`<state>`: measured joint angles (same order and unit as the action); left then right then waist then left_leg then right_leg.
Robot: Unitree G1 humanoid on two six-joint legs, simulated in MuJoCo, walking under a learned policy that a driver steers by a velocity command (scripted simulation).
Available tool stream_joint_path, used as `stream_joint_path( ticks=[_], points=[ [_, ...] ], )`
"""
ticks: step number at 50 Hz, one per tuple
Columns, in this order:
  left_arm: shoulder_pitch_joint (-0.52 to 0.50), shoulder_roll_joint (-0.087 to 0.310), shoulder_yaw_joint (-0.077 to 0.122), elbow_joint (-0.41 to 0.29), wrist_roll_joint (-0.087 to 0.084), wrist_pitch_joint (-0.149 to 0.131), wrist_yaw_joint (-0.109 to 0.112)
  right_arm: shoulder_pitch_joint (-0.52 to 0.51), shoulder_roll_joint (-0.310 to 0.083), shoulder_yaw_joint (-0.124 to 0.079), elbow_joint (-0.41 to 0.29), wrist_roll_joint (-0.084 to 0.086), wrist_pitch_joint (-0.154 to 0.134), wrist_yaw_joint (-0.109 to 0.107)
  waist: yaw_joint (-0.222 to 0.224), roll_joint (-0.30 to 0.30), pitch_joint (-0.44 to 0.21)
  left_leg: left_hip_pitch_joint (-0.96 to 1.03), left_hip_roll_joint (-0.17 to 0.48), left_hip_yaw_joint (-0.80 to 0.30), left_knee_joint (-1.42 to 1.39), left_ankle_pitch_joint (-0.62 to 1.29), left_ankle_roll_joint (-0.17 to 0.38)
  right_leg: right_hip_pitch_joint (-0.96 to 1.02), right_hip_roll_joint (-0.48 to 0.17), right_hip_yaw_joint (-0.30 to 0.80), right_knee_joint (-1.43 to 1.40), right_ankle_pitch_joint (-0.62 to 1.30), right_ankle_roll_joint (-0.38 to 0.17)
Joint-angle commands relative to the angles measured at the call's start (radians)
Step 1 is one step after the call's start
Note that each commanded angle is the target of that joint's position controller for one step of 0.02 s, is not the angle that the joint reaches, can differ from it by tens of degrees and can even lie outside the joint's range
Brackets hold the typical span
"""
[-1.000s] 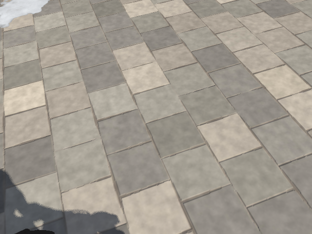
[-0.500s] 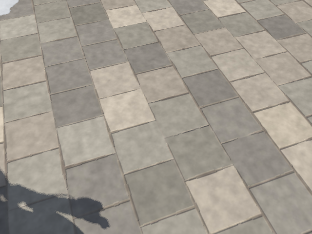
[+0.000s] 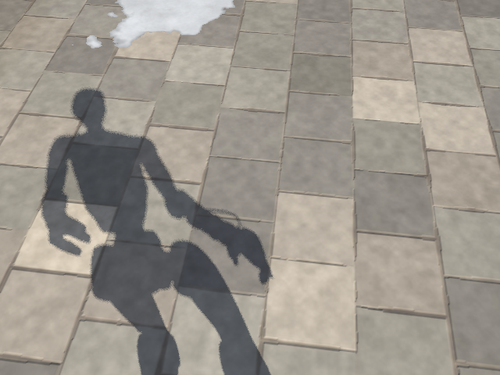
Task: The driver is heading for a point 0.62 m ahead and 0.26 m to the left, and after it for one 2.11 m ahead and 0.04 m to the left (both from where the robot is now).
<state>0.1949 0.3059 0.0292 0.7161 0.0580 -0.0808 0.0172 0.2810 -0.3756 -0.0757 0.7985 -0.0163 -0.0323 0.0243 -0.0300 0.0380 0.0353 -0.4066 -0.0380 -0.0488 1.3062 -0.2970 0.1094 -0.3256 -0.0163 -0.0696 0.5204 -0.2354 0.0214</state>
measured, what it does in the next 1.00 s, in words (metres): walks ahead, turning left: left foot, then right foot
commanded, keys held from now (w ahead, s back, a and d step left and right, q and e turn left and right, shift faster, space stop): w+q+shift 0.52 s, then e+shift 0.48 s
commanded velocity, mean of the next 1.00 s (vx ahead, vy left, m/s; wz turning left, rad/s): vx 0.72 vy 0.00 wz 0.44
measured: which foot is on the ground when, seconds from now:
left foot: up 0.00-0.30, down 0.32-0.72, up 0.74-1.00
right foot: down 0.00-0.30, up 0.32-0.68, down 0.70-1.00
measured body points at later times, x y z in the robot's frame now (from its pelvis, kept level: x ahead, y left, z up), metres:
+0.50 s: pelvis +0.45 +0.07 +0.00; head +0.49 +0.07 +0.44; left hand +0.51 +0.37 -0.08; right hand +0.61 -0.18 -0.13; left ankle +0.42 +0.07 -0.73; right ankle +0.56 -0.08 -0.65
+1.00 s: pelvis +0.79 +0.16 +0.01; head +0.83 +0.19 +0.45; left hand +0.74 +0.46 -0.11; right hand +1.10 +0.04 -0.07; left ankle +0.82 +0.37 -0.68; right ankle +0.88 +0.13 -0.73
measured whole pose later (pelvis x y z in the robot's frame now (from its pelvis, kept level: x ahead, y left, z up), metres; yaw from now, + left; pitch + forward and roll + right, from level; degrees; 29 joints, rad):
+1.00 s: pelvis +0.79 +0.16 +0.01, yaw +22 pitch +2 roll +0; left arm 0.30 0.31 0.06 0.71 -0.01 -0.02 0.01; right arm 0.00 -0.28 -0.01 0.63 -0.02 -0.04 -0.03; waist 0.07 0.00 0.08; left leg -0.64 -0.02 -0.19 0.89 -0.29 -0.08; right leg -0.36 0.15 0.14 0.42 -0.08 -0.08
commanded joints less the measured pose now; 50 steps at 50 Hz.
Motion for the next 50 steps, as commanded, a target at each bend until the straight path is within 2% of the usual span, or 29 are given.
stream_joint_path(
  ticks=[1, 3, 5, 8, 10, 12, 14, 15, 16, 17, 18, 19, 20, 22, 24, 27, 30, 32, 33, 35, 36, 37, 38, 39, 40, 41, 44, 47, 50],
  points=[
    [0.181, 0.028, 0.015, 0.047, -0.022, -0.029, -0.011, -0.092, 0.042, 0.025, -0.137, -0.018, 0.021, 0.034, 0.051, -0.128, -0.042, -0.359, 0.134, -0.035, 0.022, 0.032, -0.010, 0.306, -0.274, 0.284, -0.286, 0.038, -0.107],
    [0.180, 0.025, 0.014, 0.071, -0.036, -0.044, -0.022, -0.164, 0.058, 0.040, -0.190, -0.022, 0.035, 0.046, 0.031, -0.124, -0.006, -0.398, 0.150, -0.009, -0.008, 0.076, -0.012, 0.264, -0.266, 0.152, -0.326, 0.189, -0.088],
    [0.136, 0.047, 0.018, 0.074, -0.031, -0.056, -0.024, -0.223, 0.051, 0.050, -0.235, -0.018, 0.036, 0.058, -0.001, -0.132, 0.030, -0.378, 0.151, 0.017, -0.101, 0.186, -0.014, 0.204, -0.238, 0.018, -0.371, 0.296, -0.074],
    [0.157, 0.086, 0.025, 0.097, -0.027, -0.062, -0.021, -0.337, 0.032, 0.061, -0.268, -0.015, 0.035, 0.077, 0.012, -0.069, 0.107, -0.294, 0.114, 0.135, -0.364, 0.299, 0.009, 0.186, -0.182, -0.141, -0.430, 0.434, -0.048],
    [0.208, 0.129, 0.033, 0.112, -0.024, -0.059, -0.014, -0.371, 0.033, 0.066, -0.268, -0.016, 0.030, 0.083, 0.017, -0.071, 0.108, -0.185, 0.047, 0.224, -0.488, 0.305, 0.048, 0.245, -0.177, -0.206, -0.382, 0.805, -0.030],
    [0.248, 0.188, 0.046, 0.110, -0.026, -0.037, 0.004, -0.297, -0.001, 0.054, -0.235, -0.015, 0.023, 0.073, -0.032, -0.125, 0.024, -0.063, -0.033, 0.271, -0.522, 0.235, 0.078, 0.354, -0.201, -0.213, -0.203, 1.229, -0.013],
    [0.182, 0.241, 0.061, 0.081, -0.020, -0.001, 0.016, 0.017, -0.069, 0.019, -0.143, -0.014, 0.017, 0.051, -0.198, -0.160, -0.135, 0.284, -0.080, 0.216, -0.538, 0.149, 0.129, 0.289, -0.248, -0.180, 0.208, 1.352, -0.029],
    [0.147, 0.232, 0.061, 0.060, -0.015, 0.011, 0.008, 0.219, -0.117, -0.014, -0.069, -0.010, 0.013, 0.027, -0.267, -0.111, -0.211, 0.568, -0.078, 0.130, -0.620, 0.121, 0.162, 0.110, -0.222, -0.167, 0.537, 1.073, -0.035],
    [0.130, 0.140, 0.045, 0.035, -0.006, 0.009, -0.013, 0.163, -0.188, -0.050, -0.058, 0.020, 0.028, -0.002, -0.178, 0.124, -0.149, 0.680, 0.043, -0.092, -0.687, 0.078, 0.194, -0.182, -0.015, -0.163, 0.928, -0.038, -0.008],
    [0.196, 0.110, 0.028, -0.091, -0.029, -0.010, -0.012, 0.097, -0.303, -0.067, -0.118, -0.022, 0.045, -0.003, -0.070, 0.218, -0.326, 0.954, 0.276, -0.646, -0.823, 0.109, 0.413, -0.540, 0.055, 0.019, 1.224, -0.283, 0.034],
    [0.084, 0.150, 0.022, -0.117, -0.026, -0.037, -0.012, 0.146, -0.259, -0.068, -0.136, -0.018, 0.051, -0.021, -0.132, 0.009, -0.343, 0.908, 0.305, -0.776, -0.993, -0.070, 0.400, -0.613, 0.009, 0.155, 1.168, -0.187, 0.023],
    [0.057, 0.146, 0.015, -0.114, -0.028, -0.049, -0.013, 0.111, -0.201, -0.058, -0.107, -0.010, 0.041, -0.031, -0.079, -0.078, -0.161, 0.716, 0.285, -0.720, -1.060, -0.090, 0.355, -0.601, -0.043, 0.164, 1.032, -0.137, 0.012],
    [0.040, 0.134, 0.011, -0.109, -0.018, -0.045, -0.011, 0.081, -0.160, -0.047, -0.090, -0.006, 0.024, -0.034, -0.016, -0.129, -0.060, 0.531, 0.239, -0.630, -1.072, -0.002, 0.316, -0.524, -0.077, 0.157, 0.919, -0.136, 0.015],
    [0.075, 0.117, 0.004, -0.086, 0.023, 0.000, -0.010, 0.030, -0.102, -0.021, -0.090, 0.004, -0.012, -0.037, 0.068, -0.162, 0.021, 0.264, 0.138, -0.453, -1.055, 0.217, 0.279, -0.366, -0.113, 0.156, 0.803, -0.181, 0.037],
    [0.036, 0.089, -0.003, -0.117, 0.021, 0.033, -0.016, 0.021, -0.094, -0.016, -0.091, 0.007, -0.035, -0.030, 0.086, -0.121, 0.036, 0.105, 0.097, -0.406, -1.110, 0.154, 0.277, -0.300, -0.128, 0.134, 0.635, -0.200, 0.066],
    [-0.128, 0.025, -0.030, -0.184, -0.006, 0.027, -0.036, 0.017, -0.094, -0.021, -0.081, 0.007, -0.051, -0.023, 0.053, -0.084, 0.088, -0.032, 0.008, -0.282, -1.121, 0.339, 0.207, -0.163, -0.103, 0.075, 0.305, 0.146, 0.059],
    [-0.145, -0.011, -0.040, -0.156, -0.014, 0.004, -0.044, 0.158, -0.060, -0.012, -0.004, 0.037, -0.064, -0.011, -0.038, -0.059, 0.027, 0.126, 0.020, -0.196, -1.077, 0.692, 0.115, -0.032, -0.029, 0.005, 0.084, 0.487, -0.018],
    [-0.149, 0.025, -0.026, -0.146, -0.009, -0.002, -0.034, 0.202, -0.076, -0.010, 0.027, 0.025, -0.069, -0.019, -0.057, -0.014, 0.003, 0.308, 0.049, -0.186, -1.016, 0.848, 0.068, -0.042, 0.019, -0.012, 0.003, 0.456, -0.063],
    [-0.195, 0.097, 0.019, -0.179, -0.067, -0.042, -0.025, 0.230, -0.030, 0.000, 0.026, 0.049, -0.050, -0.038, -0.043, -0.038, -0.038, 0.388, 0.091, -0.231, -0.891, 0.836, 0.046, -0.016, 0.063, 0.023, -0.037, 0.398, -0.061],
    [0.084, 0.134, 0.043, -0.091, -0.077, -0.065, -0.025, 0.103, -0.106, -0.009, 0.004, 0.009, -0.019, -0.049, 0.138, 0.042, -0.173, 0.442, 0.079, -0.135, -0.579, 0.979, -0.020, 0.177, 0.058, 0.010, -0.089, 0.542, -0.086],
    [0.266, 0.182, 0.045, -0.037, -0.057, -0.063, -0.028, 0.092, -0.040, 0.011, -0.031, -0.033, -0.018, -0.049, 0.174, -0.112, -0.315, 0.211, -0.001, -0.087, -0.190, 0.551, -0.077, 0.511, -0.100, 0.174, 0.055, 0.918, -0.164],
    [0.303, 0.189, 0.043, -0.007, -0.039, -0.062, -0.046, 0.324, 0.070, 0.043, 0.009, -0.004, -0.027, -0.030, 0.078, -0.392, -0.496, -0.150, -0.144, -0.082, 0.232, -0.319, -0.179, 0.870, -0.388, 0.693, 0.034, 1.045, -0.421],
    [0.257, 0.165, 0.056, -0.043, -0.047, -0.050, -0.053, 0.321, -0.016, 0.041, 0.010, 0.013, -0.032, -0.015, 0.114, -0.229, -0.561, -0.212, -0.083, -0.156, 0.288, -0.240, -0.166, 0.855, -0.373, 0.830, -0.065, 0.807, -0.414],
    [0.135, 0.142, 0.055, -0.084, -0.059, -0.035, -0.044, 0.126, -0.070, 0.027, -0.057, 0.031, -0.037, -0.018, 0.119, -0.128, -0.392, -0.256, -0.021, -0.150, 0.233, -0.178, -0.160, 0.692, -0.321, 0.703, -0.089, 0.647, -0.362],
    [0.051, 0.133, 0.050, -0.103, -0.067, -0.022, -0.041, -0.015, -0.073, 0.027, -0.107, 0.012, -0.040, -0.024, 0.096, 0.008, -0.213, -0.275, -0.005, -0.103, 0.158, -0.149, -0.153, 0.458, -0.255, 0.604, -0.141, 0.619, -0.324],
    [0.030, 0.144, 0.052, -0.113, -0.066, -0.018, -0.033, -0.063, -0.067, 0.024, -0.133, -0.001, -0.034, -0.034, 0.068, 0.043, -0.151, -0.268, 0.010, -0.093, 0.112, -0.129, -0.151, 0.321, -0.228, 0.566, -0.169, 0.629, -0.322],
    [0.000, 0.138, 0.056, -0.114, -0.059, -0.002, -0.028, -0.009, -0.010, 0.035, -0.148, -0.008, -0.014, -0.050, -0.019, -0.026, -0.101, -0.153, 0.033, -0.088, -0.120, -0.128, -0.161, 0.078, -0.127, 0.454, -0.209, 0.665, -0.302],
    [0.014, 0.178, 0.074, -0.107, -0.063, 0.027, -0.008, -0.059, 0.023, 0.048, -0.164, -0.004, -0.007, -0.065, -0.019, -0.076, -0.171, -0.061, -0.014, -0.058, -0.363, -0.030, -0.200, -0.002, -0.082, 0.417, -0.176, 0.764, -0.288],
    [0.023, 0.190, 0.086, -0.116, -0.086, 0.067, 0.015, -0.142, 0.004, 0.043, -0.178, 0.008, 0.009, -0.064, -0.001, -0.102, -0.212, -0.029, -0.044, -0.091, -0.487, 0.103, -0.210, 0.000, -0.049, 0.459, -0.156, 0.517, -0.228]
  ],
)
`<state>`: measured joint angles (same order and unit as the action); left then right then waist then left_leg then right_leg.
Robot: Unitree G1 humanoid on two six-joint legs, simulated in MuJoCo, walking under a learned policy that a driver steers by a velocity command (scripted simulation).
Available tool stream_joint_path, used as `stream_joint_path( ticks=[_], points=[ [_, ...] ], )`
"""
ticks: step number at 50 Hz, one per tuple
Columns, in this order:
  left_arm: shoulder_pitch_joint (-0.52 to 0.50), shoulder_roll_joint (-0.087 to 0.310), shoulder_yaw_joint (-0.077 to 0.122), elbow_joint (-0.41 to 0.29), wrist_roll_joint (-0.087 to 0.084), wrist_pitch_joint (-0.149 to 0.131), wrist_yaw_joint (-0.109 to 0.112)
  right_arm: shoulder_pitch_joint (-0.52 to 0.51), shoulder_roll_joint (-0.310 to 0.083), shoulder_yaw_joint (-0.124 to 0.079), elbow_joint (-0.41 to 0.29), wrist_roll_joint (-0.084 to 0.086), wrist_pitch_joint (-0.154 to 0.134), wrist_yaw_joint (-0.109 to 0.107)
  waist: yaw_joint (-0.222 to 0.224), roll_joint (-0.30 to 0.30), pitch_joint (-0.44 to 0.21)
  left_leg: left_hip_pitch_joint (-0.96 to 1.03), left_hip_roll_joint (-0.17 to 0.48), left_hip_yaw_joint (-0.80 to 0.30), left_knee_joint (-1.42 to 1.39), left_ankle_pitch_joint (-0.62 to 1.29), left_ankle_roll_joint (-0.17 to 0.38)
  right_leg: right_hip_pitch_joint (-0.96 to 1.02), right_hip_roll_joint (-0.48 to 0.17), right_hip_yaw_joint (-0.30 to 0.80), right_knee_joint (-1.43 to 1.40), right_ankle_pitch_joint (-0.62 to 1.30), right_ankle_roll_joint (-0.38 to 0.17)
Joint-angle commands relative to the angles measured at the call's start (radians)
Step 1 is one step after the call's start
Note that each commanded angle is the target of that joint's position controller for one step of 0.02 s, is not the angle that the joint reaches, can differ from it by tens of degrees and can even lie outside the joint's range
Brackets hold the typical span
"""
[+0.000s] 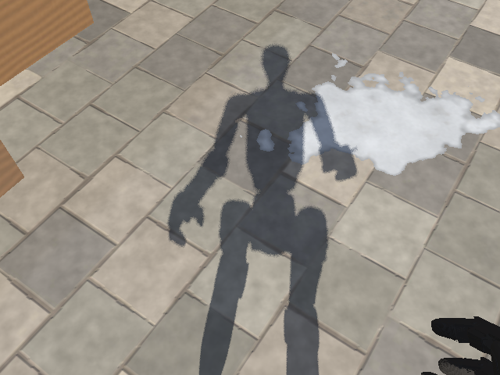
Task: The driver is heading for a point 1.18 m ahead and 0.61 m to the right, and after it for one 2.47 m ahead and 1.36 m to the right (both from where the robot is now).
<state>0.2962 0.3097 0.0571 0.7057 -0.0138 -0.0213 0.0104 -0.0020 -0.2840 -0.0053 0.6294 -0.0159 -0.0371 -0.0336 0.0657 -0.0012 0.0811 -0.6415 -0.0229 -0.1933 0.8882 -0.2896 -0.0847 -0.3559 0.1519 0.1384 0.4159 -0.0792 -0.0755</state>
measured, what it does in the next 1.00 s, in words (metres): steps on the spot, turning right: left foot, then right foot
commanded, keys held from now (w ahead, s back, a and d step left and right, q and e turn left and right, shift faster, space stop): e+shift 0.92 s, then q+shift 0.08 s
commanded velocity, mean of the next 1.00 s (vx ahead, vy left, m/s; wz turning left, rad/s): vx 0.03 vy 0.00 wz -0.90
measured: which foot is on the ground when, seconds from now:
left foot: up 0.00-0.14, down 0.16-0.62, up 0.64-1.00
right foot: down 0.00-0.16, up 0.18-0.60, down 0.62-1.00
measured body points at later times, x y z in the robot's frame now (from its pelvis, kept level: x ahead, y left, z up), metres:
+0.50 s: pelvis +0.09 +0.04 +0.00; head +0.13 +0.02 +0.45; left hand +0.36 +0.22 -0.09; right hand +0.10 -0.28 -0.09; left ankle +0.17 +0.14 -0.74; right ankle +0.04 -0.11 -0.68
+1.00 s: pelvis +0.10 -0.02 +0.00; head +0.11 -0.06 +0.45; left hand +0.44 +0.01 -0.06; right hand -0.02 -0.33 -0.10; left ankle +0.24 +0.03 -0.71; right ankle +0.03 -0.09 -0.74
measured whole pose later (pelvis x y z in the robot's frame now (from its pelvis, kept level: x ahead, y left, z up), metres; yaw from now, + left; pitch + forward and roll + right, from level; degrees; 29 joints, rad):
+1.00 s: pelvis +0.10 -0.02 +0.00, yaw -54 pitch +3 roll +2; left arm 0.15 0.33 0.08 0.56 -0.01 0.05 0.04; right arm 0.08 -0.30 -0.08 0.71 0.00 -0.01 -0.01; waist 0.01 0.00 0.03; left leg -0.47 -0.06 -0.11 0.73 -0.29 -0.07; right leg -0.34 0.12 0.25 0.56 -0.25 -0.03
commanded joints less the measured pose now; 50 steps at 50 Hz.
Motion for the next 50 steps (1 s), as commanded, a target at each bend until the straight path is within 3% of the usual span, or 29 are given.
stream_joint_path(
  ticks=[1, 4, 7, 8, 9, 10, 11, 12, 13, 14, 17, 20, 24, 28, 29, 30, 31, 32, 33, 34, 35, 36, 37, 39, 42, 46, 50],
  points=[
    [-0.075, 0.183, 0.060, -0.108, -0.018, 0.020, 0.029, 0.102, -0.090, -0.029, -0.020, 0.010, 0.016, -0.005, -0.084, -0.078, -0.247, 0.198, -0.066, 0.040, -0.108, 0.112, -0.015, 0.037, -0.209, 0.279, -0.052, 0.241, -0.115],
    [-0.062, 0.170, 0.065, -0.120, -0.013, 0.047, 0.044, 0.024, -0.098, -0.037, -0.041, 0.018, 0.006, 0.003, -0.056, -0.141, -0.196, 0.201, -0.074, 0.008, -0.246, 0.110, -0.003, 0.075, -0.197, 0.361, -0.044, 0.019, -0.084],
    [-0.091, 0.145, 0.067, -0.144, -0.015, 0.058, 0.044, 0.079, -0.119, -0.058, -0.017, 0.025, -0.023, 0.014, -0.084, -0.182, -0.181, 0.340, -0.042, 0.013, -0.486, 0.189, 0.034, 0.091, -0.164, 0.406, 0.034, -0.010, -0.042],
    [-0.063, 0.099, 0.055, -0.148, -0.017, 0.061, 0.039, 0.111, -0.139, -0.067, -0.006, 0.019, -0.027, 0.013, -0.073, -0.114, -0.213, 0.477, 0.069, -0.035, -0.567, 0.266, 0.085, 0.031, -0.112, 0.361, 0.144, -0.224, -0.007],
    [0.040, 0.033, 0.038, -0.132, -0.001, 0.065, 0.034, 0.093, -0.184, -0.076, -0.025, 0.004, -0.014, 0.004, -0.012, 0.090, -0.264, 0.632, 0.296, -0.225, -0.530, 0.439, 0.190, -0.097, -0.004, 0.192, 0.389, -0.543, 0.041],
    [0.064, 0.100, 0.051, -0.170, -0.008, 0.056, 0.025, 0.094, -0.184, -0.078, -0.020, -0.035, -0.001, 0.007, 0.016, 0.284, -0.266, 0.613, 0.429, -0.433, -0.578, 0.446, 0.321, -0.243, 0.006, 0.090, 0.564, -0.603, 0.081],
    [0.051, 0.190, 0.074, -0.146, -0.005, 0.052, 0.021, 0.061, -0.134, -0.075, -0.040, -0.024, 0.002, 0.005, -0.002, 0.211, -0.216, 0.581, 0.406, -0.380, -0.586, 0.373, 0.338, -0.281, -0.071, 0.053, 0.689, -0.514, 0.124],
    [0.025, 0.219, 0.087, -0.129, -0.013, 0.061, 0.022, 0.036, -0.092, -0.066, -0.048, -0.014, 0.007, -0.001, -0.017, 0.136, -0.175, 0.543, 0.332, -0.244, -0.569, 0.300, 0.300, -0.296, -0.099, 0.032, 0.742, -0.431, 0.147],
    [0.028, 0.201, 0.086, -0.115, -0.012, 0.074, 0.027, 0.024, -0.082, -0.063, -0.055, -0.005, 0.016, -0.007, -0.016, 0.094, -0.164, 0.518, 0.279, -0.163, -0.560, 0.257, 0.271, -0.293, -0.116, 0.013, 0.799, -0.382, 0.164],
    [0.029, 0.178, 0.080, -0.121, -0.011, 0.081, 0.024, 0.016, -0.087, -0.064, -0.052, 0.001, 0.022, -0.014, -0.021, 0.095, -0.139, 0.486, 0.262, -0.107, -0.567, 0.274, 0.273, -0.305, -0.130, -0.017, 0.852, -0.345, 0.179],
    [-0.049, 0.108, 0.053, -0.168, -0.018, 0.076, 0.014, 0.069, -0.104, -0.072, -0.029, -0.011, 0.035, -0.029, -0.061, 0.133, -0.125, 0.503, 0.240, 0.016, -0.597, 0.341, 0.295, -0.336, -0.181, -0.098, 0.798, -0.283, 0.198],
    [-0.103, 0.095, 0.045, -0.198, -0.013, 0.069, 0.004, 0.113, -0.134, -0.089, -0.009, -0.011, 0.041, -0.030, -0.092, 0.141, -0.164, 0.581, 0.287, 0.064, -0.593, 0.399, 0.325, -0.330, -0.228, -0.108, 0.693, -0.273, 0.205],
    [-0.114, 0.083, 0.039, -0.206, -0.009, 0.073, -0.013, 0.085, -0.177, -0.112, -0.002, 0.000, 0.041, -0.012, -0.083, 0.158, -0.184, 0.533, 0.315, 0.173, -0.587, 0.411, 0.307, -0.177, -0.244, -0.154, 0.515, -0.247, 0.171],
    [-0.111, 0.101, 0.055, -0.209, -0.011, 0.098, -0.030, 0.088, -0.194, -0.130, 0.012, 0.031, 0.027, 0.013, -0.068, 0.174, -0.180, 0.534, 0.353, 0.237, -0.526, 0.382, 0.254, -0.047, -0.223, -0.205, 0.303, -0.239, 0.109],
    [-0.088, 0.098, 0.061, -0.200, -0.011, 0.103, -0.034, 0.081, -0.190, -0.132, 0.016, 0.041, 0.024, 0.016, -0.046, 0.163, -0.184, 0.524, 0.351, 0.265, -0.477, 0.354, 0.221, 0.014, -0.207, -0.221, 0.204, -0.189, 0.085],
    [-0.046, 0.106, 0.073, -0.182, -0.011, 0.105, -0.029, 0.102, -0.165, -0.130, 0.029, 0.048, 0.022, 0.020, -0.029, 0.130, -0.189, 0.473, 0.323, 0.309, -0.389, 0.286, 0.167, 0.115, -0.176, -0.222, 0.107, -0.120, 0.051],
    [0.030, 0.169, 0.100, -0.159, -0.009, 0.102, -0.015, 0.160, -0.118, -0.121, 0.051, 0.037, 0.023, 0.028, -0.012, -0.021, -0.176, 0.313, 0.248, 0.377, -0.194, 0.128, 0.089, 0.281, -0.206, -0.104, -0.001, 0.080, -0.005],
    [0.050, 0.330, 0.132, -0.184, -0.006, 0.093, 0.003, 0.165, -0.065, -0.102, -0.006, -0.014, 0.026, 0.033, -0.062, -0.386, -0.156, -0.063, 0.101, 0.410, 0.151, -0.380, -0.016, 0.452, -0.473, 0.314, 0.018, 0.514, -0.156],
    [0.025, 0.305, 0.122, -0.216, 0.041, 0.059, -0.010, 0.033, -0.096, -0.107, -0.049, -0.022, 0.021, 0.018, 0.022, -0.296, -0.262, -0.137, 0.037, 0.173, 0.309, -0.389, -0.011, 0.378, -0.528, 0.444, -0.040, 0.400, -0.285],
    [-0.002, 0.268, 0.109, -0.206, 0.046, 0.036, -0.017, -0.014, -0.129, -0.115, -0.056, 0.004, 0.022, 0.007, 0.013, -0.196, -0.226, -0.145, 0.048, 0.127, 0.346, -0.298, 0.020, 0.347, -0.479, 0.359, -0.070, 0.272, -0.249],
    [-0.053, 0.240, 0.102, -0.198, 0.022, 0.027, -0.008, 0.000, -0.126, -0.117, -0.046, 0.012, 0.021, -0.004, -0.026, -0.155, -0.181, -0.150, 0.057, 0.107, 0.313, -0.198, 0.040, 0.307, -0.424, 0.301, -0.071, 0.192, -0.192],
    [-0.101, 0.198, 0.088, -0.205, -0.002, 0.032, 0.001, 0.030, -0.138, -0.121, -0.026, 0.003, 0.023, -0.013, -0.053, -0.118, -0.171, -0.136, 0.067, 0.097, 0.282, -0.135, 0.040, 0.282, -0.395, 0.262, -0.061, 0.168, -0.155],
    [-0.143, 0.186, 0.081, -0.215, -0.007, 0.038, 0.011, 0.051, -0.140, -0.124, -0.020, -0.005, 0.023, -0.015, -0.076, -0.128, -0.174, -0.081, 0.056, 0.098, 0.263, -0.086, 0.035, 0.228, -0.367, 0.233, -0.052, 0.196, -0.140],
    [-0.152, 0.175, 0.075, -0.220, 0.002, 0.046, 0.025, 0.075, -0.122, -0.120, -0.005, 0.000, 0.017, -0.006, -0.087, -0.130, -0.206, -0.018, 0.016, 0.101, 0.220, -0.023, 0.021, 0.204, -0.328, 0.216, -0.037, 0.226, -0.131],
    [-0.130, 0.189, 0.081, -0.210, -0.005, 0.050, 0.036, 0.047, -0.088, -0.104, -0.005, 0.011, 0.015, 0.002, -0.071, -0.123, -0.208, 0.012, -0.028, 0.083, 0.039, 0.005, 0.005, 0.217, -0.299, 0.260, -0.015, 0.183, -0.121],
    [-0.143, 0.205, 0.089, -0.215, -0.006, 0.061, 0.036, 0.024, -0.093, -0.101, -0.006, 0.017, 0.011, 0.017, -0.058, -0.162, -0.194, 0.096, -0.062, 0.056, -0.119, 0.002, 0.005, 0.174, -0.279, 0.357, 0.001, 0.099, -0.115],
    [-0.154, 0.143, 0.054, -0.202, 0.011, 0.061, 0.023, 0.084, -0.105, -0.094, 0.016, 0.017, 0.007, 0.034, -0.037, -0.189, -0.241, 0.241, 0.000, 0.104, -0.194, 0.003, 0.027, 0.175, -0.308, 0.332, 0.077, 0.256, -0.116]
  ],
)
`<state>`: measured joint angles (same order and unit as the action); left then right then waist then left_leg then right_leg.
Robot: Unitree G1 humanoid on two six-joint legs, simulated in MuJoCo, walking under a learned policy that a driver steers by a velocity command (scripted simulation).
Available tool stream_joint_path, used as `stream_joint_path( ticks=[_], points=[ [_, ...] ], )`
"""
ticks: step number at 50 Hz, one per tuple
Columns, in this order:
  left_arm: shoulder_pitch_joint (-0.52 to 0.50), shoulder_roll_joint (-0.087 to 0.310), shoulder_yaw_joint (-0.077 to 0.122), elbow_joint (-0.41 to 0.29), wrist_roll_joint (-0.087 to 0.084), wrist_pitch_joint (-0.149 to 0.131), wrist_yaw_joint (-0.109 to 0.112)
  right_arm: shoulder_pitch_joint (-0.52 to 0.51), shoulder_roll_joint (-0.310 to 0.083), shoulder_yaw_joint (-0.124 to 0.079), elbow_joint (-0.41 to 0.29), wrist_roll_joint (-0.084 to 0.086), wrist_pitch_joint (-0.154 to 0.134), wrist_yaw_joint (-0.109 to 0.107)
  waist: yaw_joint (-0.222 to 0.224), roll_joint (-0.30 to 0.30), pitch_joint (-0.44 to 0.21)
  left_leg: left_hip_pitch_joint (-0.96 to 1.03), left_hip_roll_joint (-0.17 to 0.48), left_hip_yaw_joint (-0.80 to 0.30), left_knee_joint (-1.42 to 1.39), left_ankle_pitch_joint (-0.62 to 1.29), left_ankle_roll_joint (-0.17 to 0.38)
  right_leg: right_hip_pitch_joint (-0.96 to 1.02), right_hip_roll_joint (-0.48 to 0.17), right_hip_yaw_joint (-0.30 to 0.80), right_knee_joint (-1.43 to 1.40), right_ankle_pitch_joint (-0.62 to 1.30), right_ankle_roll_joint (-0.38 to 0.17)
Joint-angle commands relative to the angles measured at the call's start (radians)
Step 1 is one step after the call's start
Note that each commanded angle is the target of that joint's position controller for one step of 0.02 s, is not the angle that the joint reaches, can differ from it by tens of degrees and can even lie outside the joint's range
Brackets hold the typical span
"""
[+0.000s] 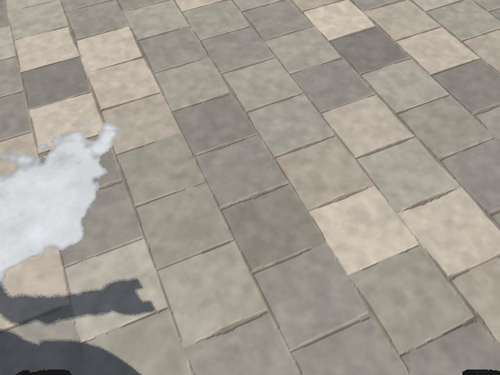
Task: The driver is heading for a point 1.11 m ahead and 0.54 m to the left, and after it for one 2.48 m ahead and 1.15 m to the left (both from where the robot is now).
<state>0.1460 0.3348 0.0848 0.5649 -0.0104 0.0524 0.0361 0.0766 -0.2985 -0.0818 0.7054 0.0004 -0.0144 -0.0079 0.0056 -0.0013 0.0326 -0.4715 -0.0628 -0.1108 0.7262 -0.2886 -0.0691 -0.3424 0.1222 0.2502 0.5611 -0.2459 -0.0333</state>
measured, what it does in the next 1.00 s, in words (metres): steps to the left, turning left: left foot, then left foot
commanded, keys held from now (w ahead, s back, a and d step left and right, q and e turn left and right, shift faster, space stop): q+shift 0.74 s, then w+q+shift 0.26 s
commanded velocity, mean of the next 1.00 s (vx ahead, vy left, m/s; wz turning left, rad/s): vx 0.11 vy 0.00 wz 0.66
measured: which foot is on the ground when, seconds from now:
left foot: up 0.00-0.04, down 0.06-0.36, up 0.38-0.74, down 0.76-1.00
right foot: down 0.00-0.76, up 0.78-1.00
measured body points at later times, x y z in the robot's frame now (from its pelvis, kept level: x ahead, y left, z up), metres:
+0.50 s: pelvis +0.02 +0.01 +0.00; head +0.06 +0.01 +0.45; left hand +0.06 +0.32 -0.09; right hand +0.27 -0.24 -0.08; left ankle -0.02 +0.13 -0.67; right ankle +0.01 -0.10 -0.74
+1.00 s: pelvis +0.06 +0.10 +0.01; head +0.06 +0.14 +0.46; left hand +0.01 +0.44 -0.07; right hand +0.31 -0.06 -0.08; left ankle -0.02 +0.15 -0.73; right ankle +0.23 +0.01 -0.67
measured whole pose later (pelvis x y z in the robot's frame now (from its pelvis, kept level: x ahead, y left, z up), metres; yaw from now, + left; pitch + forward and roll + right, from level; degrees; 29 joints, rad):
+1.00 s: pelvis +0.06 +0.10 +0.01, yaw +45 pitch +2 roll -3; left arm 0.11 0.33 0.09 0.66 0.04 -0.07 -0.03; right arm 0.38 -0.30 -0.06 0.65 0.00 -0.01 0.01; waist -0.05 -0.02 0.01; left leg -0.20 -0.06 -0.16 0.41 -0.25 0.09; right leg -0.57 -0.03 0.07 0.89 -0.24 0.05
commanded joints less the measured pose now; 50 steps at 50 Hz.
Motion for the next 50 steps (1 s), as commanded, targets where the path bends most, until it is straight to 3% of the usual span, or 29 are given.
stream_joint_path(
  ticks=[1, 3, 4, 5, 7, 9, 12, 15, 17, 18, 19, 20, 21, 22, 23, 25, 30, 35, 37, 38, 39, 40, 41, 42, 43, 45, 48, 49, 50],
  points=[
    [-0.012, 0.090, 0.011, -0.054, 0.008, -0.014, -0.006, 0.018, -0.076, -0.012, -0.061, 0.000, -0.019, 0.015, 0.011, -0.178, -0.186, 0.140, 0.053, 0.036, -0.104, 0.050, 0.028, 0.133, -0.270, 0.211, -0.058, 0.406, -0.151],
    [0.043, -0.018, -0.031, -0.011, 0.029, -0.027, -0.013, 0.014, -0.027, 0.013, -0.064, -0.025, -0.026, 0.029, 0.008, -0.094, -0.167, 0.327, 0.117, -0.041, -0.346, 0.320, 0.073, 0.072, -0.186, 0.135, -0.054, 0.152, -0.066],
    [0.151, -0.009, -0.027, 0.009, 0.057, -0.035, -0.014, -0.039, -0.093, 0.009, -0.088, -0.036, -0.026, 0.025, 0.106, 0.094, -0.141, 0.313, 0.227, -0.201, -0.352, 0.489, 0.139, 0.069, -0.085, 0.015, 0.042, -0.124, -0.008],
    [0.154, 0.033, -0.014, 0.010, 0.060, -0.042, -0.015, -0.090, -0.079, 0.018, -0.090, -0.037, -0.022, 0.022, 0.137, 0.175, -0.087, 0.186, 0.286, -0.278, -0.380, 0.390, 0.264, 0.104, -0.074, -0.047, 0.013, -0.169, 0.048],
    [0.011, 0.096, 0.007, 0.002, 0.043, -0.048, -0.005, -0.051, -0.116, -0.001, -0.094, -0.005, -0.012, 0.021, 0.046, 0.150, -0.039, 0.131, 0.205, -0.279, -0.401, 0.149, 0.222, 0.138, -0.073, -0.095, -0.019, -0.074, 0.056],
    [-0.017, 0.072, 0.012, -0.011, 0.035, -0.044, 0.000, -0.005, -0.192, -0.025, -0.100, 0.021, -0.004, 0.011, 0.027, 0.170, -0.029, 0.163, 0.201, -0.336, -0.395, 0.110, 0.220, 0.090, -0.054, -0.141, 0.010, -0.092, 0.055],
    [-0.005, 0.029, 0.013, 0.001, 0.017, -0.063, -0.005, 0.039, -0.176, -0.036, -0.116, 0.026, 0.016, -0.011, 0.007, 0.200, -0.072, 0.268, 0.204, -0.410, -0.354, 0.228, 0.256, 0.021, -0.029, -0.162, 0.035, -0.154, 0.062],
    [0.021, 0.010, 0.020, 0.023, 0.004, -0.082, -0.017, 0.039, -0.169, -0.049, -0.135, 0.035, 0.036, -0.020, 0.009, 0.184, -0.141, 0.350, 0.207, -0.456, -0.305, 0.401, 0.264, 0.016, -0.030, -0.146, -0.012, -0.165, 0.059],
    [0.082, 0.022, 0.030, 0.057, -0.001, -0.087, -0.024, -0.011, -0.157, -0.051, -0.160, 0.048, 0.056, -0.025, 0.040, 0.148, -0.176, 0.261, 0.153, -0.408, -0.246, 0.373, 0.214, 0.175, -0.073, -0.142, -0.163, -0.002, 0.043],
    [0.083, 0.079, 0.045, 0.062, 0.014, -0.082, -0.023, -0.026, -0.125, -0.042, -0.182, 0.053, 0.060, -0.026, 0.028, 0.037, -0.157, 0.109, 0.081, -0.311, -0.147, 0.245, 0.160, 0.270, -0.184, -0.040, -0.208, 0.096, -0.014],
    [0.061, 0.143, 0.060, 0.063, 0.035, -0.076, -0.023, 0.018, -0.113, -0.037, -0.194, 0.049, 0.056, -0.020, -0.012, -0.214, -0.106, -0.092, -0.053, -0.124, -0.004, -0.099, 0.088, 0.325, -0.367, 0.148, -0.248, 0.368, -0.133],
    [0.004, 0.101, 0.050, 0.033, 0.053, -0.081, -0.018, 0.077, -0.163, -0.056, -0.168, 0.028, 0.050, -0.014, -0.026, -0.215, -0.105, -0.156, -0.018, -0.074, 0.240, -0.319, 0.037, 0.328, -0.513, 0.206, -0.226, 0.579, -0.228],
    [-0.019, 0.062, 0.036, 0.017, 0.046, -0.080, -0.009, 0.106, -0.201, -0.072, -0.142, 0.025, 0.051, -0.006, -0.035, -0.114, -0.109, -0.160, 0.026, -0.060, 0.376, -0.294, 0.014, 0.310, -0.509, 0.131, -0.208, 0.622, -0.232],
    [-0.050, 0.050, 0.030, 0.012, 0.033, -0.078, 0.000, 0.112, -0.187, -0.073, -0.129, 0.031, 0.059, -0.003, -0.049, -0.065, -0.094, -0.167, 0.045, -0.038, 0.431, -0.235, -0.003, 0.299, -0.453, 0.042, -0.192, 0.583, -0.197],
    [-0.058, 0.049, 0.028, 0.016, 0.017, -0.077, 0.006, 0.105, -0.156, -0.063, -0.128, 0.031, 0.066, 0.000, -0.040, -0.063, -0.067, -0.213, 0.066, -0.022, 0.448, -0.163, -0.017, 0.317, -0.407, -0.031, -0.183, 0.578, -0.168],
    [-0.017, 0.072, 0.031, 0.029, 0.018, -0.067, 0.017, 0.056, -0.106, -0.039, -0.151, 0.040, 0.070, 0.012, 0.001, -0.101, -0.043, -0.247, 0.092, 0.047, 0.416, -0.089, -0.038, 0.334, -0.363, -0.136, -0.189, 0.634, -0.161],
    [0.042, 0.134, 0.049, 0.047, 0.024, -0.043, 0.010, -0.033, -0.079, -0.016, -0.220, 0.033, 0.069, 0.038, 0.058, -0.128, -0.064, -0.180, 0.141, 0.128, 0.210, -0.062, -0.037, 0.375, -0.406, -0.233, -0.202, 0.592, -0.183],
    [0.008, 0.162, 0.063, 0.061, -0.011, -0.060, -0.026, 0.003, -0.110, -0.033, -0.222, 0.032, 0.095, 0.046, 0.027, -0.156, -0.076, 0.020, 0.110, 0.215, -0.003, -0.036, 0.026, 0.315, -0.429, -0.351, -0.128, 0.599, -0.124],
    [-0.014, 0.144, 0.061, 0.070, -0.028, -0.069, -0.032, 0.103, -0.131, -0.056, -0.194, 0.031, 0.102, 0.041, -0.042, -0.132, -0.116, 0.207, 0.061, 0.235, -0.175, 0.050, 0.083, 0.258, -0.401, -0.422, 0.042, 0.642, -0.061],
    [0.034, 0.115, 0.055, 0.090, -0.026, -0.076, -0.038, 0.222, -0.182, -0.084, -0.158, 0.036, 0.101, 0.019, -0.090, -0.038, -0.181, 0.434, 0.037, 0.173, -0.246, 0.132, 0.146, 0.119, -0.347, -0.455, 0.216, 0.470, -0.003],
    [-0.010, 0.023, 0.025, 0.032, 0.022, -0.083, -0.038, 0.337, -0.307, -0.117, -0.147, 0.058, 0.091, 0.004, -0.101, 0.225, -0.199, 0.661, 0.249, -0.197, -0.258, 0.274, 0.272, -0.224, -0.235, -0.467, 0.524, -0.279, 0.057],
    [-0.057, 0.019, 0.014, -0.032, 0.027, -0.109, -0.039, 0.341, -0.346, -0.108, -0.169, 0.029, 0.039, 0.023, -0.109, 0.298, -0.310, 0.725, 0.418, -0.705, -0.439, -0.282, 0.486, -0.504, -0.099, -0.209, 0.711, -0.418, 0.073],
    [-0.136, 0.089, 0.029, -0.041, -0.010, -0.132, -0.048, 0.337, -0.256, -0.082, -0.161, 0.035, 0.005, 0.032, -0.145, 0.168, -0.206, 0.681, 0.423, -0.679, -0.537, -0.587, 0.459, -0.588, -0.146, -0.129, 0.726, -0.341, 0.048],
    [-0.155, 0.121, 0.038, -0.049, -0.027, -0.150, -0.054, 0.297, -0.218, -0.063, -0.151, 0.038, -0.014, 0.030, -0.110, 0.156, -0.099, 0.586, 0.398, -0.633, -0.562, -0.617, 0.417, -0.589, -0.159, -0.135, 0.670, -0.265, 0.021],
    [-0.128, 0.126, 0.043, -0.023, -0.011, -0.159, -0.050, 0.236, -0.196, -0.050, -0.161, 0.039, -0.021, 0.025, -0.064, 0.092, -0.052, 0.491, 0.358, -0.555, -0.549, -0.518, 0.374, -0.522, -0.183, -0.135, 0.598, -0.209, 0.016],
    [-0.099, 0.118, 0.045, 0.001, 0.016, -0.171, -0.054, 0.167, -0.178, -0.036, -0.176, 0.022, -0.023, 0.007, -0.019, 0.108, -0.023, 0.351, 0.264, -0.411, -0.550, -0.377, 0.330, -0.372, -0.181, -0.143, 0.451, -0.080, 0.032],
    [-0.113, 0.073, 0.030, 0.020, 0.015, -0.176, -0.057, 0.209, -0.193, -0.037, -0.161, 0.019, -0.027, -0.014, -0.028, 0.097, -0.022, 0.291, 0.207, -0.337, -0.540, -0.239, 0.318, -0.293, -0.126, -0.178, 0.296, 0.073, 0.077],
    [-0.056, 0.021, -0.006, 0.061, 0.101, -0.105, -0.080, 0.244, -0.245, -0.052, -0.104, -0.041, -0.002, 0.013, -0.027, 0.142, -0.031, 0.236, 0.133, -0.263, -0.523, -0.244, 0.288, -0.248, -0.136, -0.240, 0.314, 0.059, 0.106],
    [-0.070, 0.021, -0.006, 0.051, 0.093, -0.076, -0.085, 0.259, -0.227, -0.049, -0.106, -0.034, 0.007, 0.026, -0.037, 0.148, -0.011, 0.191, 0.118, -0.268, -0.523, -0.264, 0.287, -0.230, -0.128, -0.254, 0.291, 0.049, 0.125]
  ],
)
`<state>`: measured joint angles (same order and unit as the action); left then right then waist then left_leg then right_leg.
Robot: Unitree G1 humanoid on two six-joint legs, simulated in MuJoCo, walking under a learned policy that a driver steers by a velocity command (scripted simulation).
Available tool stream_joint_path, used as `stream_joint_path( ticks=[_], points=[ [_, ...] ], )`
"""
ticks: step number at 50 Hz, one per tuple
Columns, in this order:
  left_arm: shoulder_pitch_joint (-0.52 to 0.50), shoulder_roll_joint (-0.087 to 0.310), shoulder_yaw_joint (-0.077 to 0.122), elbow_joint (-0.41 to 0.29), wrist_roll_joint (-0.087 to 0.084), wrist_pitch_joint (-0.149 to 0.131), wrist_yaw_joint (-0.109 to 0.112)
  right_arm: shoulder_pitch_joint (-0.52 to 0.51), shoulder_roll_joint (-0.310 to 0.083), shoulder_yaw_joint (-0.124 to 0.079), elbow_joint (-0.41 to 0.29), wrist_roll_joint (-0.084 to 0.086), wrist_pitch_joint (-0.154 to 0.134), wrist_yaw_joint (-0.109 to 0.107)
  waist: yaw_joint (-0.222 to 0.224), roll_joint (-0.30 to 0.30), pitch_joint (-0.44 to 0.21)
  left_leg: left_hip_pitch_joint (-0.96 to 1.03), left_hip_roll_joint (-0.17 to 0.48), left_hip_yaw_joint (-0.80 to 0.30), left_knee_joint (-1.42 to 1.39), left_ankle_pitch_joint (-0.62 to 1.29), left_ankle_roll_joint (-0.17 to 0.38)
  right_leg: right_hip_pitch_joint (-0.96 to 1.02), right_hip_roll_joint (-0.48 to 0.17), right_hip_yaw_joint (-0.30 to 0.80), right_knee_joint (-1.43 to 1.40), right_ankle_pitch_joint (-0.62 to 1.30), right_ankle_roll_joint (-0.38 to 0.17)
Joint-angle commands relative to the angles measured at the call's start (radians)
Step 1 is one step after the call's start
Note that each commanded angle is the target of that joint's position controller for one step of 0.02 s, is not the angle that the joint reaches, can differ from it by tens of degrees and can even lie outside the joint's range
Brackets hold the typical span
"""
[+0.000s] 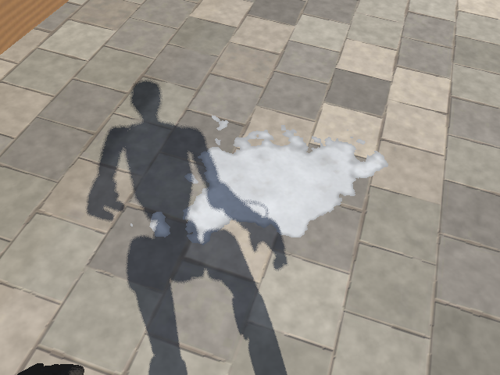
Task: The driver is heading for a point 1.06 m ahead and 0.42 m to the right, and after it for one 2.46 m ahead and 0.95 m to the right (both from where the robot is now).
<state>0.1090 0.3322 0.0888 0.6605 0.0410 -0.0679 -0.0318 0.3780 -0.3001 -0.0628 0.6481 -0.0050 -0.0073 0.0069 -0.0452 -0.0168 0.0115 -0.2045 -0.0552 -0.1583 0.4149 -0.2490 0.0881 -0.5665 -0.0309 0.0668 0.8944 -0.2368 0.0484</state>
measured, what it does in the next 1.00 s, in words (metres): walks ahead, turning right: right foot, then left foot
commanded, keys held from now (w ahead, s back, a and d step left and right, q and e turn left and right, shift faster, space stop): w+q+shift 0.02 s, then w+e+shift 0.98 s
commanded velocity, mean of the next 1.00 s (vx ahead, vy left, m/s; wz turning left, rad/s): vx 0.92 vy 0.00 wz -0.50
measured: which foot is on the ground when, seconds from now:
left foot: down 0.00-0.22, up 0.24-0.62, down 0.64-1.00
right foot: up 0.00-0.20, down 0.22-0.66, up 0.68-1.00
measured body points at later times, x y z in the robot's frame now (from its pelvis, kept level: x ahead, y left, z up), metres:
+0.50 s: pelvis +0.32 -0.06 -0.01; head +0.35 -0.09 +0.44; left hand +0.26 +0.22 -0.12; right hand +0.53 -0.30 -0.09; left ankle +0.46 +0.08 -0.69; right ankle +0.20 -0.13 -0.75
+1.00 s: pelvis +0.75 -0.15 -0.03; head +0.78 -0.17 +0.42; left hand +1.12 -0.10 -0.07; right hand +0.54 -0.35 -0.16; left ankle +0.63 +0.04 -0.75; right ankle +0.88 -0.33 -0.70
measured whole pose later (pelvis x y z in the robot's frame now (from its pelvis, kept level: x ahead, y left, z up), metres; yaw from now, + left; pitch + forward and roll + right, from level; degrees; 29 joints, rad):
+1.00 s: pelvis +0.75 -0.15 -0.03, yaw -34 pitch +2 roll +2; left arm -0.06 0.35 0.03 0.62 0.03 0.00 -0.10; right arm 0.52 -0.32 -0.05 0.90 -0.03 -0.11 -0.01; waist -0.08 -0.03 0.03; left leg 0.21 -0.01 0.29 0.20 -0.42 -0.05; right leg -0.80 -0.06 -0.12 0.86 -0.01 -0.13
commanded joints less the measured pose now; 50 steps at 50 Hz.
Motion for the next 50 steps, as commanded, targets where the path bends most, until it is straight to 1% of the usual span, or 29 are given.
stream_joint_path(
  ticks=[1, 4, 8, 10, 11, 12, 13, 14, 15, 16, 18, 20, 23, 27, 29, 30, 31, 32, 33, 34, 35, 36, 37, 41, 44, 45, 46, 48, 50],
  points=[
    [-0.072, 0.032, -0.014, -0.061, 0.022, 0.057, -0.017, -0.033, -0.213, -0.063, -0.048, -0.019, 0.003, 0.021, 0.000, 0.173, 0.030, -0.112, 0.108, -0.243, -0.220, -0.314, 0.132, 0.006, 0.027, -0.074, -0.072, 0.041, 0.061],
    [-0.113, 0.040, -0.026, -0.064, -0.002, 0.046, -0.017, -0.006, -0.178, -0.046, -0.028, -0.013, -0.017, 0.027, -0.031, 0.209, 0.038, -0.079, 0.141, -0.221, -0.236, -0.255, 0.120, 0.062, -0.005, -0.090, -0.234, 0.116, 0.055],
    [-0.109, 0.083, -0.018, -0.074, -0.011, 0.032, -0.011, -0.013, -0.196, -0.042, -0.010, -0.017, -0.047, 0.022, -0.024, 0.189, 0.057, 0.013, 0.246, -0.245, -0.261, -0.248, 0.114, 0.138, -0.028, -0.110, -0.327, 0.040, -0.051],
    [0.054, 0.106, -0.003, -0.026, -0.006, 0.026, 0.000, -0.034, -0.188, -0.034, 0.007, -0.023, -0.052, 0.012, 0.071, 0.140, 0.038, 0.021, 0.233, -0.151, -0.120, 0.056, 0.097, 0.308, 0.018, -0.142, -0.395, -0.032, -0.107],
    [0.278, 0.142, 0.015, 0.049, -0.001, 0.015, 0.012, -0.039, -0.152, -0.021, 0.013, -0.035, -0.053, 0.007, 0.168, 0.023, -0.065, -0.043, 0.159, -0.030, 0.209, 0.340, 0.077, 0.548, 0.026, -0.090, -0.402, -0.115, -0.132],
    [0.461, 0.261, 0.039, 0.080, 0.005, 0.009, 0.016, -0.067, -0.107, -0.004, -0.048, -0.015, -0.063, 0.003, 0.224, -0.266, -0.167, -0.291, 0.045, 0.110, 0.611, 0.248, 0.011, 0.742, -0.178, 0.364, -0.575, -0.538, -0.218],
    [0.406, 0.249, 0.034, 0.081, -0.010, 0.012, -0.003, -0.100, -0.078, 0.009, -0.083, -0.030, -0.074, 0.002, 0.159, -0.347, -0.074, -0.576, -0.054, 0.092, 0.738, -0.189, -0.017, 0.780, -0.254, 0.787, -0.766, -0.669, -0.254],
    [0.294, 0.162, 0.014, 0.064, -0.017, 0.015, -0.015, -0.141, -0.111, 0.009, -0.070, -0.046, -0.074, 0.004, 0.106, -0.144, 0.002, -0.659, 0.018, 0.049, 0.831, -0.094, -0.012, 0.727, -0.268, 0.729, -0.707, -0.593, -0.271],
    [0.289, 0.135, 0.011, 0.059, -0.020, 0.012, -0.018, -0.166, -0.134, 0.008, -0.056, -0.055, -0.080, 0.011, 0.103, -0.038, -0.006, -0.622, 0.063, 0.053, 0.818, -0.021, -0.019, 0.673, -0.233, 0.598, -0.668, -0.464, -0.274],
    [0.306, 0.128, 0.008, 0.069, -0.020, 0.007, -0.012, -0.182, -0.130, 0.011, -0.057, -0.061, -0.084, 0.017, 0.096, -0.016, -0.006, -0.586, 0.090, 0.058, 0.775, -0.007, -0.029, 0.620, -0.194, 0.517, -0.684, -0.390, -0.276],
    [0.322, 0.093, -0.007, 0.101, -0.030, -0.006, 0.003, -0.211, -0.103, 0.029, -0.068, -0.078, -0.073, 0.028, 0.070, -0.065, 0.044, -0.551, 0.116, 0.072, 0.682, 0.013, -0.071, 0.529, -0.121, 0.432, -0.730, -0.289, -0.279],
    [0.355, 0.091, -0.007, 0.121, -0.039, -0.014, 0.011, -0.264, -0.094, 0.041, -0.087, -0.077, -0.060, 0.035, 0.075, -0.072, 0.074, -0.561, 0.116, 0.104, 0.616, 0.024, -0.103, 0.492, -0.096, 0.392, -0.759, -0.178, -0.300],
    [0.375, 0.109, 0.005, 0.135, -0.038, -0.015, 0.018, -0.422, -0.076, 0.061, -0.137, -0.056, -0.060, 0.044, 0.106, -0.046, 0.113, -0.539, 0.090, 0.153, 0.416, 0.113, -0.137, 0.437, -0.059, 0.344, -0.788, 0.015, -0.309],
    [0.418, 0.131, 0.015, 0.172, -0.048, -0.015, 0.024, -0.537, -0.056, 0.077, -0.177, -0.036, -0.069, 0.045, 0.144, -0.078, 0.080, -0.354, 0.041, 0.186, 0.207, 0.247, -0.119, 0.436, -0.064, 0.326, -0.752, 0.391, -0.276],
    [0.381, 0.150, 0.019, 0.173, -0.052, -0.016, 0.028, -0.470, -0.081, 0.066, -0.159, -0.031, -0.073, 0.031, 0.096, -0.071, 0.029, -0.172, 0.012, 0.180, 0.131, 0.240, -0.095, 0.437, -0.065, 0.306, -0.668, 0.610, -0.233],
    [0.373, 0.173, 0.024, 0.175, -0.051, -0.019, 0.027, -0.372, -0.120, 0.048, -0.128, -0.032, -0.074, 0.017, 0.051, -0.062, -0.047, -0.012, -0.014, 0.185, 0.135, 0.175, -0.078, 0.431, -0.055, 0.288, -0.545, 0.794, -0.208],
    [0.341, 0.205, 0.031, 0.170, -0.048, -0.022, 0.023, -0.189, -0.157, 0.027, -0.075, -0.027, -0.074, -0.001, -0.046, -0.047, -0.150, 0.208, -0.010, 0.179, 0.135, 0.127, -0.064, 0.385, -0.025, 0.265, -0.334, 0.847, -0.182],
    [0.296, 0.192, 0.030, 0.156, -0.043, -0.033, 0.019, 0.016, -0.207, -0.001, -0.027, -0.035, -0.076, -0.026, -0.149, -0.031, -0.244, 0.459, 0.095, 0.096, 0.167, 0.010, -0.046, 0.231, 0.024, 0.251, -0.079, 0.696, -0.166],
    [0.316, 0.032, -0.006, 0.124, -0.050, -0.043, 0.022, 0.181, -0.283, -0.029, -0.004, -0.074, -0.078, -0.045, -0.162, 0.191, -0.386, 0.684, 0.389, -0.254, 0.084, -0.457, -0.003, 0.026, 0.118, 0.162, 0.286, 0.043, -0.165],
    [0.372, 0.008, -0.027, 0.075, -0.077, -0.028, 0.021, 0.084, -0.306, -0.031, -0.017, -0.074, -0.067, -0.038, -0.064, 0.367, -0.436, 0.643, 0.545, -0.728, -0.151, -0.684, 0.049, -0.126, 0.134, 0.085, 0.467, -0.242, -0.165],
    [0.292, 0.071, -0.019, 0.094, -0.049, -0.008, 0.025, -0.037, -0.208, -0.022, -0.028, -0.059, -0.062, -0.036, -0.047, 0.230, -0.245, 0.484, 0.481, -0.631, -0.171, -0.692, 0.056, -0.191, 0.051, 0.059, 0.487, -0.121, -0.171],
    [0.238, 0.080, -0.016, 0.097, -0.029, 0.004, 0.014, -0.080, -0.133, -0.006, -0.022, -0.054, -0.062, -0.032, -0.035, 0.125, -0.131, 0.358, 0.444, -0.445, -0.153, -0.506, 0.054, -0.190, 0.007, 0.035, 0.451, -0.055, -0.166],
    [0.199, 0.068, -0.017, 0.099, -0.019, 0.016, 0.002, -0.077, -0.101, 0.002, -0.002, -0.058, -0.065, -0.029, -0.025, 0.070, -0.064, 0.265, 0.405, -0.313, -0.168, -0.316, 0.046, -0.169, -0.020, 0.026, 0.423, -0.041, -0.157],
    [0.081, -0.009, -0.039, 0.029, -0.005, 0.066, -0.037, -0.015, -0.039, 0.019, 0.095, -0.020, -0.103, -0.012, 0.027, 0.113, 0.057, 0.137, 0.351, 0.004, -0.240, 0.018, 0.005, -0.221, -0.092, 0.005, 0.376, -0.018, -0.140],
    [-0.026, -0.012, -0.057, -0.042, -0.006, 0.069, -0.057, -0.050, -0.047, 0.018, 0.115, -0.018, -0.121, -0.006, 0.067, 0.104, 0.088, 0.086, 0.307, 0.216, -0.285, 0.248, -0.019, -0.232, -0.090, -0.039, 0.290, 0.135, -0.135],
    [-0.050, -0.001, -0.057, -0.039, -0.016, 0.071, -0.060, -0.059, -0.035, 0.019, 0.126, -0.020, -0.121, -0.007, 0.062, 0.083, 0.090, 0.083, 0.236, 0.312, -0.292, 0.320, -0.041, -0.208, -0.055, -0.084, 0.251, 0.179, -0.138],
    [-0.090, -0.015, -0.071, -0.081, -0.017, 0.069, -0.069, -0.053, -0.078, 0.014, 0.125, -0.023, -0.129, -0.007, 0.078, 0.104, 0.117, 0.043, 0.274, 0.334, -0.304, 0.398, -0.040, -0.163, -0.079, -0.097, 0.128, 0.222, -0.148],
    [-0.182, -0.007, -0.080, -0.098, -0.009, 0.064, -0.081, -0.010, -0.096, 0.010, 0.157, -0.021, -0.131, -0.011, 0.059, 0.037, 0.163, 0.068, 0.248, 0.420, -0.319, 0.604, -0.064, -0.086, -0.029, -0.204, -0.044, 0.271, -0.177],
    [-0.165, 0.018, -0.076, -0.080, -0.011, 0.058, -0.079, 0.039, -0.155, -0.002, 0.164, -0.024, -0.121, -0.022, 0.073, 0.050, 0.103, 0.180, 0.254, 0.445, -0.215, 1.064, -0.076, 0.037, 0.063, -0.280, -0.116, 0.256, -0.212]
  ],
)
